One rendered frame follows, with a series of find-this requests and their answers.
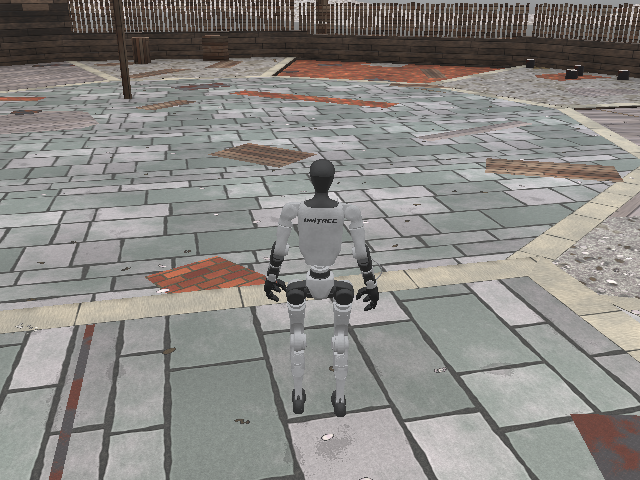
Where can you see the left robot thigh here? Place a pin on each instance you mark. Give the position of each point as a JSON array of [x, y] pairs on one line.
[[296, 303]]

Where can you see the robot thigh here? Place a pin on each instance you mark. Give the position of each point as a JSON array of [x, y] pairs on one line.
[[342, 305], [296, 303]]

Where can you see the robot left forearm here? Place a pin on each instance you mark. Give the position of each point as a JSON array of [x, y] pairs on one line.
[[274, 265]]

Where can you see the robot right upper arm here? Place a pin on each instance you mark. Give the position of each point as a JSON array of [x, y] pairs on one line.
[[352, 213]]

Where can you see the robot right forearm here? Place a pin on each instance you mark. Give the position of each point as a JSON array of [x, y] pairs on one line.
[[367, 271]]

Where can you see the right robot thigh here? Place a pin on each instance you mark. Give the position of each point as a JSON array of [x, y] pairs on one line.
[[342, 305]]

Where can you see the robot right hand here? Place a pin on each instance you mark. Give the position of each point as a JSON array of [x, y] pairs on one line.
[[373, 295]]

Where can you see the robot left hand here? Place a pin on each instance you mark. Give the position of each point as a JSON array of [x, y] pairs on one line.
[[274, 286]]

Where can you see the robot left upper arm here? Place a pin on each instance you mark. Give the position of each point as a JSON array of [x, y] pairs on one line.
[[289, 211]]

